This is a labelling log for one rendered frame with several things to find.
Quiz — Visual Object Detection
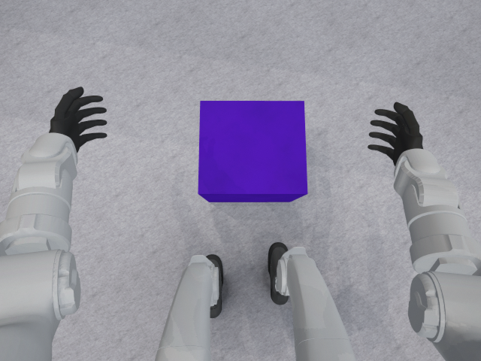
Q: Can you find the left robot foot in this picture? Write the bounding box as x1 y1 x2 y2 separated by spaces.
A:
206 254 223 318

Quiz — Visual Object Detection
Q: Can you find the robot right upper arm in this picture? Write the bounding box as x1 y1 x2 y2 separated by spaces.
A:
408 271 481 361

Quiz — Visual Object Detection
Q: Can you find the robot left upper arm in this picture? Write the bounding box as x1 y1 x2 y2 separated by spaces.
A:
0 249 81 361

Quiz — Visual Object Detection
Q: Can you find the right robot hand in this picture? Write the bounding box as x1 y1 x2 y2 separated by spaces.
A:
368 102 423 166

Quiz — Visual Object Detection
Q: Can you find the robot left thigh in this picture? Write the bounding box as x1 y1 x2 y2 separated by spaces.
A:
155 262 219 361

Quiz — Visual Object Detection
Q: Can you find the carton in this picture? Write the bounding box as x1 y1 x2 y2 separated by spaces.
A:
198 101 307 202

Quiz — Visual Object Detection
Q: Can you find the left robot forearm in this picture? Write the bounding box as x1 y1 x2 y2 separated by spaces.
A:
0 132 78 256

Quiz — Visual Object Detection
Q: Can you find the left robot hand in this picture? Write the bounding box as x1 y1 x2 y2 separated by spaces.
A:
49 86 107 152

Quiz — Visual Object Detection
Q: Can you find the right robot forearm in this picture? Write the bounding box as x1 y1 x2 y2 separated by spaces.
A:
394 148 481 276

